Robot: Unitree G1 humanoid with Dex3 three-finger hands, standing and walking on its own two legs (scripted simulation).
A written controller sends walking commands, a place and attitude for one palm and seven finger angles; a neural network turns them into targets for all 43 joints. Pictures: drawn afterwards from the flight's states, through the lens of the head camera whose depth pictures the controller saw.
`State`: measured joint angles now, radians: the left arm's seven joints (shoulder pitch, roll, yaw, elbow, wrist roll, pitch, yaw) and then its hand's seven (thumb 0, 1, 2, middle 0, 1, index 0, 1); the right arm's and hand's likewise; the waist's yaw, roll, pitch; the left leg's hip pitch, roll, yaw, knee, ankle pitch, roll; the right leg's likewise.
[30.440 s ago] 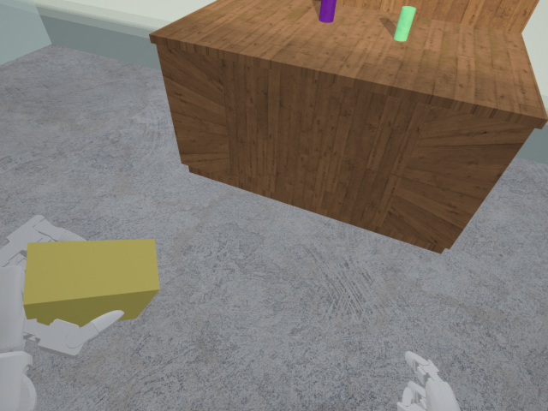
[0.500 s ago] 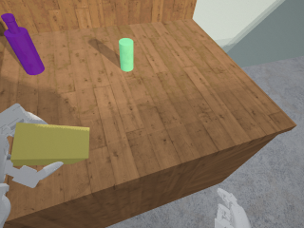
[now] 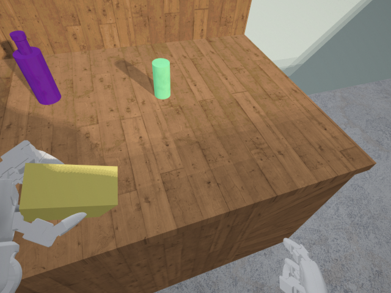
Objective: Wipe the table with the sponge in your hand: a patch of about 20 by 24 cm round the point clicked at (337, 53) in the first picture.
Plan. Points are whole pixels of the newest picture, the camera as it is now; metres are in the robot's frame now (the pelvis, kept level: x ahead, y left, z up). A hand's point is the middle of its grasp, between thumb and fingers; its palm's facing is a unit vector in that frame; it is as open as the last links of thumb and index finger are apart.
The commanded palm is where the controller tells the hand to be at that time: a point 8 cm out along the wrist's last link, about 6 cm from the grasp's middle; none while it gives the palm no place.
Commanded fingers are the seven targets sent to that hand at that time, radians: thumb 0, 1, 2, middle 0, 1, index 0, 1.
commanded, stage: come to a stop and stand still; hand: left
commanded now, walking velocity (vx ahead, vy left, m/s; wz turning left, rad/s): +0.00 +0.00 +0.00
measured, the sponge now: (82, 194) +0.23 +0.21 +0.13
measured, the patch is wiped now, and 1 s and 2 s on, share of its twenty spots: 0.00 0.00 0.00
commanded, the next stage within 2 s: look again from close up in 0.10 s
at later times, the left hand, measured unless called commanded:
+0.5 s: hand (54, 194) +0.21 +0.24 +0.15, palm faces +0.35 -0.85 -0.39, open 10.0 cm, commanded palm +0.16 +0.28 +0.17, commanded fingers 0.00 0.10 1.30 -1.20 -1.60 -1.20 -1.60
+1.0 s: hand (42, 206) +0.19 +0.24 +0.16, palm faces +0.40 -0.66 -0.63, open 10.0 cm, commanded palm +0.16 +0.27 +0.19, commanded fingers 0.00 0.10 1.30 -1.20 -1.60 -1.20 -1.60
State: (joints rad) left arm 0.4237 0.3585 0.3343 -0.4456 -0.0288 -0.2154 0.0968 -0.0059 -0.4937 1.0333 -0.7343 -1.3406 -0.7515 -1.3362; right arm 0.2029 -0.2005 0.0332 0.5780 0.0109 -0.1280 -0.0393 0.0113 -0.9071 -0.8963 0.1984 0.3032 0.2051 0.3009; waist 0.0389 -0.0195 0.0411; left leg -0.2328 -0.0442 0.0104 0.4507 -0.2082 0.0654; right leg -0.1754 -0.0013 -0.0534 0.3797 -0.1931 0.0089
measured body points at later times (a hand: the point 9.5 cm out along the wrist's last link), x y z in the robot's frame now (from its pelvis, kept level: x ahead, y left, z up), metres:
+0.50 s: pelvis +0.00 +0.00 +0.00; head +0.01 +0.01 +0.45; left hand +0.19 +0.28 +0.17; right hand +0.18 -0.23 -0.07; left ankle +0.02 +0.07 -0.74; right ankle +0.01 -0.13 -0.74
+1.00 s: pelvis -0.02 -0.03 -0.02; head -0.02 -0.04 +0.43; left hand +0.16 +0.28 +0.19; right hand +0.21 -0.23 -0.08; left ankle +0.02 +0.07 -0.74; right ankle +0.01 -0.13 -0.74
